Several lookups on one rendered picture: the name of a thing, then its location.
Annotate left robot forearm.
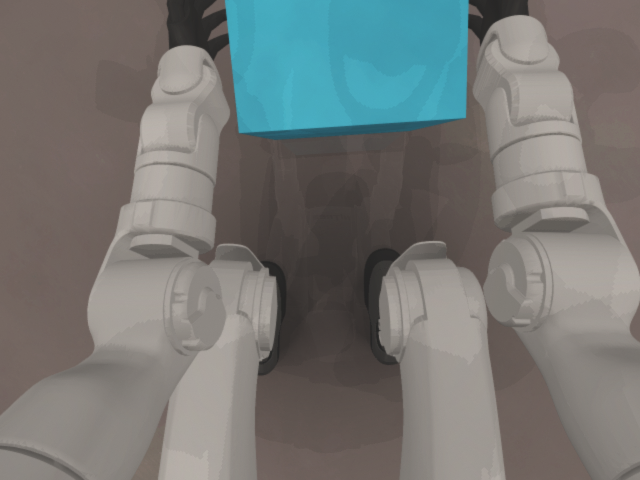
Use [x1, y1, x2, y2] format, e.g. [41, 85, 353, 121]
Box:
[87, 45, 230, 333]

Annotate left robot hand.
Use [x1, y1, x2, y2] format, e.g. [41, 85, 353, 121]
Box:
[167, 0, 229, 61]

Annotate robot left upper arm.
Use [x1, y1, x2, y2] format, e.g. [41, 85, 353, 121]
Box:
[0, 257, 226, 480]

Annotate robot left shin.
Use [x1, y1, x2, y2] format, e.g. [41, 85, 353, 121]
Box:
[215, 244, 270, 361]

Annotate right robot forearm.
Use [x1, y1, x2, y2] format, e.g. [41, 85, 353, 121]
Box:
[473, 15, 640, 313]

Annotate right robot hand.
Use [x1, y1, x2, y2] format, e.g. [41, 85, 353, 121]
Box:
[468, 0, 529, 47]

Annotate carton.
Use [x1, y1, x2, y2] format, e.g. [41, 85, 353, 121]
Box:
[225, 0, 469, 140]

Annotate robot right upper arm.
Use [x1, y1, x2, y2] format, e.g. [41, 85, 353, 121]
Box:
[483, 232, 640, 480]

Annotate robot right foot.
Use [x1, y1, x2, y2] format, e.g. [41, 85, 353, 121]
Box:
[364, 248, 400, 365]

